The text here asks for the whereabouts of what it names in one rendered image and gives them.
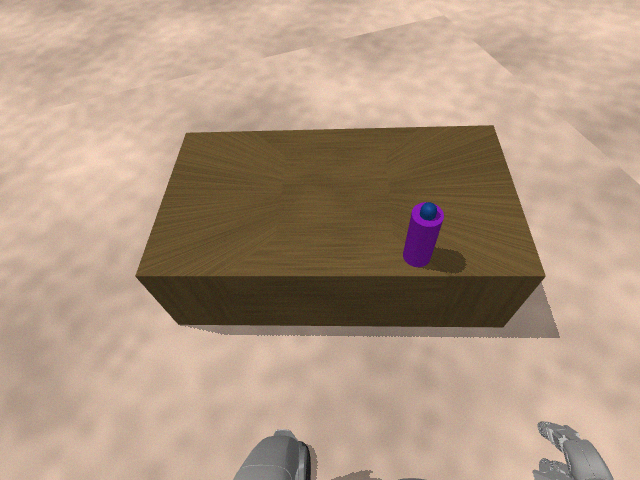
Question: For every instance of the right robot hand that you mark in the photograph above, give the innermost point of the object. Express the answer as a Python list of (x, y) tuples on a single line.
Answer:
[(582, 458)]

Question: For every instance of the bottle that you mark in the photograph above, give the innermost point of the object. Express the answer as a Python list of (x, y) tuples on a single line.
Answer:
[(425, 223)]

